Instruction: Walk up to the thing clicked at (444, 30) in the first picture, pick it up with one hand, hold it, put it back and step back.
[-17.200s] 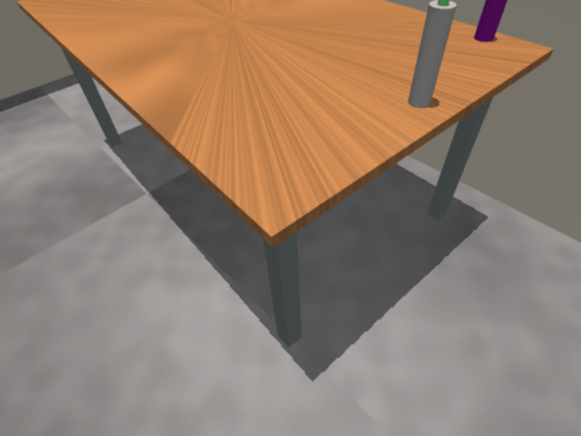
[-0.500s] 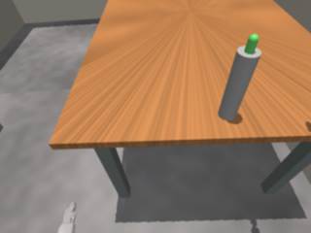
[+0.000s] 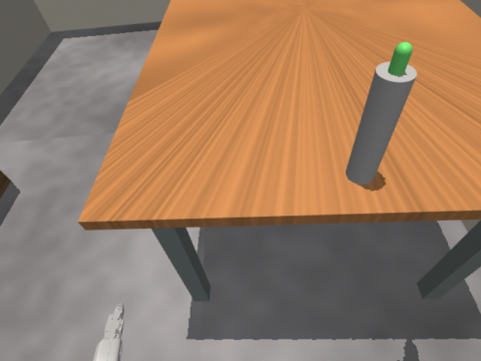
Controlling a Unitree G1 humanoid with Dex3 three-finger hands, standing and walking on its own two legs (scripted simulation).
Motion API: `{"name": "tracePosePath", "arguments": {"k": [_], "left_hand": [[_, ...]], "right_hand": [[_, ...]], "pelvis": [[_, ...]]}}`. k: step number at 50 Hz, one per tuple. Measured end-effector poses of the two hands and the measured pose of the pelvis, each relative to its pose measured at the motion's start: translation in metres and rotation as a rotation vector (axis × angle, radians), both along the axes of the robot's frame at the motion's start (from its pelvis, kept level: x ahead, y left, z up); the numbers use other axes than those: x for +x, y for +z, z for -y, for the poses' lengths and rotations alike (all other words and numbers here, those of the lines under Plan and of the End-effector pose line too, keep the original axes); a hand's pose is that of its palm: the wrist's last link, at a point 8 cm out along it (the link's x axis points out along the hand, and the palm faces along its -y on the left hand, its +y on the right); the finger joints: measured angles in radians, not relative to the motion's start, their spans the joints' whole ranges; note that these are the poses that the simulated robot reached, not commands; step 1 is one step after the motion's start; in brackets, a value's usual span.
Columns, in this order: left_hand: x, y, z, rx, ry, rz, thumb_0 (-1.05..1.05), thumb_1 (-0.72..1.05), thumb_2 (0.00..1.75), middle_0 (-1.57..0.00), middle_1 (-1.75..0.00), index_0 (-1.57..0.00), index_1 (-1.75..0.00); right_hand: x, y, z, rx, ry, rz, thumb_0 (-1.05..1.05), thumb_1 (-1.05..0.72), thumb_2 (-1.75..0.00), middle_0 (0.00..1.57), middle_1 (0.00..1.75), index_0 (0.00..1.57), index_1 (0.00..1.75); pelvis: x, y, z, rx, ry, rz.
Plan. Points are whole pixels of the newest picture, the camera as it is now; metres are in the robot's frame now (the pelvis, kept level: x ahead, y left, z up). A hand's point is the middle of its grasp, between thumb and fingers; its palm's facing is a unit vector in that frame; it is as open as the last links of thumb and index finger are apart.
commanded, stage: go down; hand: right
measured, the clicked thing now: (378, 121) +0.49 -0.19 +0.13
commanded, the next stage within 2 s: approach in 1.12 s
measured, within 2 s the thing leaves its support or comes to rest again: neither
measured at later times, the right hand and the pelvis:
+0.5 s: hand out of the picture +0.41 -0.38 +0.18, palm faces +0.15 +0.99 +0.01, open 17.7 cm; pelvis +0.00 +0.00 -0.01, yaw +0 degrees
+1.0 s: hand out of the picture +0.41 -0.37 +0.17, palm faces +0.16 +0.99 +0.01, open 17.7 cm; pelvis -0.01 +0.00 -0.01, yaw +1 degrees
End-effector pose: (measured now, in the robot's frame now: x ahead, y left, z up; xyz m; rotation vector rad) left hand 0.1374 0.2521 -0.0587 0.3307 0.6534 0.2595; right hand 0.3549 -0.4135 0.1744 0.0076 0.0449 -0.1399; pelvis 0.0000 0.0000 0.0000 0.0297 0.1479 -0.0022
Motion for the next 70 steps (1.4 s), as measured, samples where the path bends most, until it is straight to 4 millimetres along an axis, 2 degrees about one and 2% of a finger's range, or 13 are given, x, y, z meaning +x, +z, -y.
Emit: {"name": "tracePosePath", "arguments": {"k": [11, 20, 30, 39, 47, 54, 58, 65, 70], "left_hand": [[-0.013, -0.006, -0.008, 0.024, 0.035, -0.046, -0.01, -0.54, 0.07, -0.06, -0.05, -0.06, -0.06], [-0.001, 0.005, 0.001, 0.019, 0.003, 0.019, -0.01, -0.54, 0.07, -0.06, -0.05, -0.06, -0.06], [-0.014, -0.007, 0.000, 0.020, 0.007, -0.049, -0.01, -0.54, 0.07, -0.06, -0.05, -0.05, -0.06], [-0.010, -0.003, 0.000, 0.025, 0.010, -0.010, -0.01, -0.54, 0.07, -0.06, -0.05, -0.05, -0.06], [-0.015, 0.002, 0.002, 0.012, -0.003, 0.006, -0.01, -0.54, 0.06, -0.06, -0.05, -0.05, -0.06], [-0.020, -0.005, 0.002, 0.018, -0.007, -0.045, -0.01, -0.54, 0.06, -0.05, -0.05, -0.05, -0.06], [-0.015, -0.008, -0.001, 0.023, -0.002, -0.045, -0.01, -0.54, 0.06, -0.05, -0.05, -0.05, -0.06], [0.000, 0.001, 0.002, 0.024, -0.014, 0.024, -0.01, -0.54, 0.06, -0.05, -0.05, -0.05, -0.06], [-0.004, -0.002, 0.005, 0.011, -0.022, 0.004, -0.01, -0.54, 0.06, -0.06, -0.05, -0.06, -0.06]], "right_hand": [[0.018, 0.005, 0.002, 0.002, 0.000, 0.023, -0.01, 0.60, -0.05, 0.04, 0.06, 0.05, 0.05], [0.022, 0.010, 0.006, 0.004, -0.008, 0.035, -0.01, 0.60, -0.05, 0.04, 0.06, 0.05, 0.05], [0.025, 0.005, 0.014, -0.002, -0.018, 0.008, -0.01, 0.60, -0.05, 0.04, 0.06, 0.05, 0.05], [0.034, 0.017, 0.006, 0.009, 0.013, 0.040, -0.01, 0.59, -0.05, 0.04, 0.06, 0.05, 0.05], [0.032, 0.004, 0.008, 0.009, -0.010, -0.012, -0.01, 0.60, -0.05, 0.04, 0.06, 0.05, 0.05], [0.028, -0.001, 0.012, -0.003, -0.019, 0.025, -0.01, 0.61, -0.04, 0.04, 0.06, 0.05, 0.05], [0.028, 0.001, 0.012, -0.011, -0.017, 0.026, -0.01, 0.60, -0.04, 0.04, 0.05, 0.05, 0.05], [0.030, 0.003, 0.014, -0.001, -0.016, 0.015, -0.01, 0.60, -0.04, 0.04, 0.05, 0.05, 0.05], [0.028, -0.016, 0.014, 0.002, -0.011, -0.038, -0.01, 0.58, -0.04, 0.04, 0.05, 0.05, 0.05]], "pelvis": [[-0.001, -0.003, 0.003, 0.007, 0.010, -0.022], [0.000, -0.004, 0.003, 0.006, 0.008, -0.031], [-0.003, -0.008, 0.004, 0.012, 0.005, -0.049], [-0.004, -0.009, 0.005, 0.014, 0.009, -0.057], [-0.006, -0.010, 0.004, 0.010, 0.012, -0.060], [-0.006, -0.012, 0.002, 0.012, 0.009, -0.066], [-0.005, -0.013, 0.002, 0.015, 0.006, -0.069], [0.000, -0.013, 0.003, 0.012, 0.006, -0.072], [0.002, -0.014, 0.003, 0.012, 0.003, -0.080]]}}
